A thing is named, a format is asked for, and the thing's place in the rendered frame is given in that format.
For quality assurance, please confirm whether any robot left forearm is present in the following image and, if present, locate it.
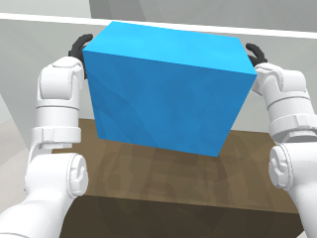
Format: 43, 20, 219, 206
24, 57, 84, 194

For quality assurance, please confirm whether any right robot upper arm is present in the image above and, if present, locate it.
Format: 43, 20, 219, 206
268, 142, 317, 238

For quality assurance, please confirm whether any carton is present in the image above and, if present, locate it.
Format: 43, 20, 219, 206
82, 21, 258, 157

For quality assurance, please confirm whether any pedestal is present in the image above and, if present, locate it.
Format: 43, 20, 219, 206
52, 118, 304, 238

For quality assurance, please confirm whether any left robot upper arm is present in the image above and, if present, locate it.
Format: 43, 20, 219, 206
0, 153, 89, 238

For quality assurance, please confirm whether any left robot hand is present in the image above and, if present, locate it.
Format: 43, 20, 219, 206
68, 34, 93, 79

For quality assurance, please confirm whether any right robot hand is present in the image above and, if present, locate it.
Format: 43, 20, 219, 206
246, 43, 267, 67

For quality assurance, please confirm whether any robot right forearm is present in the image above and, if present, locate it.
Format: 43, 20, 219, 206
251, 62, 317, 144

